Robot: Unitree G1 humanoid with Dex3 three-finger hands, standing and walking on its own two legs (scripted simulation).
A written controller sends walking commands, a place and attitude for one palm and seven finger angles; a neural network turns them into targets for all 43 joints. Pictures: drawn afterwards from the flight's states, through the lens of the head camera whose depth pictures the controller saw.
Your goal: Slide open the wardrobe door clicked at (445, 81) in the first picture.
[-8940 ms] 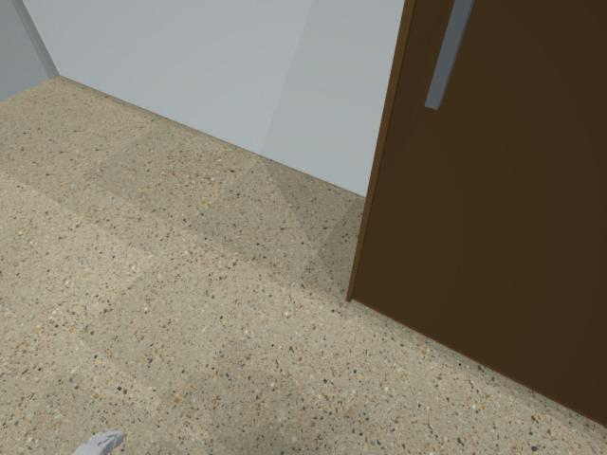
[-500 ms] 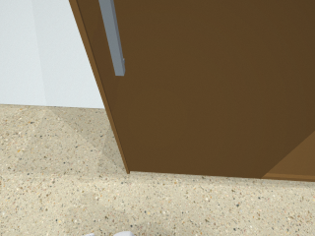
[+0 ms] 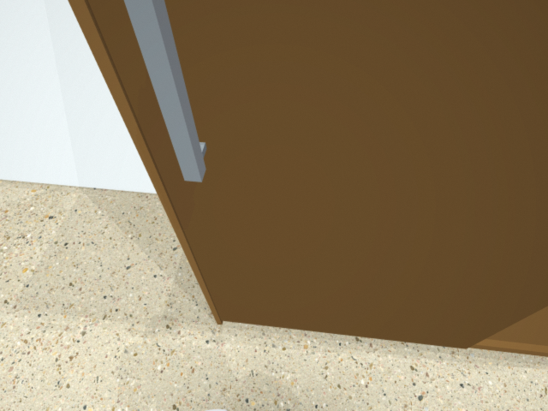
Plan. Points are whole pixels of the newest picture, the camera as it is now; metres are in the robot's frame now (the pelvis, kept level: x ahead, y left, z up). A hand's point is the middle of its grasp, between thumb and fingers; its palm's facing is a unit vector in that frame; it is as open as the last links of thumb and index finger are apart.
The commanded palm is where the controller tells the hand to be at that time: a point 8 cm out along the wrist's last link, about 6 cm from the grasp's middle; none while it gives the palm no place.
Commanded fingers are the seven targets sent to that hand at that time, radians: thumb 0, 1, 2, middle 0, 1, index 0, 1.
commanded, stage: come to a stop and stand still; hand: left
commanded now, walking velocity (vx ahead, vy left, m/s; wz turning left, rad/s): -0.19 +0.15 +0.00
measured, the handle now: (179, 90) +0.42 +0.13 +0.24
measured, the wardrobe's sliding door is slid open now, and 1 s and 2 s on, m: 0.00 0.00 0.00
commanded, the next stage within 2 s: look again from close up in 1.88 s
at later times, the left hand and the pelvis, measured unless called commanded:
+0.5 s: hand out of the picture +0.00 +0.24 -0.17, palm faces +0.05 -0.98 -0.20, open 7.4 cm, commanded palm none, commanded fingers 0.00 0.90 0.90 -0.20 -0.30 -0.20 -0.30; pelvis -0.04 +0.05 +0.01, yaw +0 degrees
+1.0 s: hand out of the picture -0.07 +0.19 -0.17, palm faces +0.00 -0.99 -0.16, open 7.3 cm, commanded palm none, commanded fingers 0.00 0.90 0.90 -0.20 -0.30 -0.20 -0.30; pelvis -0.07 +0.03 +0.01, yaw -1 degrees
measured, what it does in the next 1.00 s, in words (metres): steps on the spot: left foot, then right foot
